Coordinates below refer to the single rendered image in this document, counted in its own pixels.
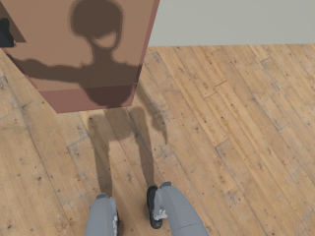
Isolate left robot thigh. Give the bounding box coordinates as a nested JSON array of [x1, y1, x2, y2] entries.
[[84, 197, 118, 236]]

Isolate handle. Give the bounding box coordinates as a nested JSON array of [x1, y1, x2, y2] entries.
[[0, 18, 14, 48]]

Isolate cupboard door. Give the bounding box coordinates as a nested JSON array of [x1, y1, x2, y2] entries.
[[0, 0, 155, 91]]

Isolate robot right shin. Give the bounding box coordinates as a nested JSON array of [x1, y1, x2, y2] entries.
[[153, 181, 171, 220]]

